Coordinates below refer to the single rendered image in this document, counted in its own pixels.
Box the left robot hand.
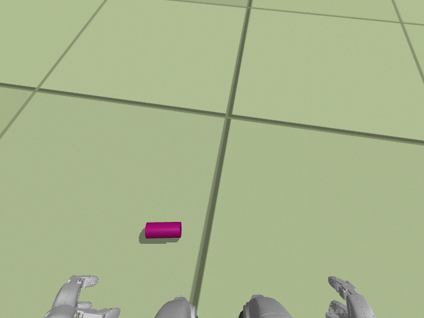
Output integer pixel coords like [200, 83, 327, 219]
[52, 275, 121, 318]

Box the left robot arm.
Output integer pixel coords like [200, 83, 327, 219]
[44, 305, 77, 318]

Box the right robot hand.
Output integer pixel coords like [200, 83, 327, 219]
[325, 276, 376, 318]

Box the can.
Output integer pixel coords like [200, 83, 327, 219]
[145, 222, 182, 239]

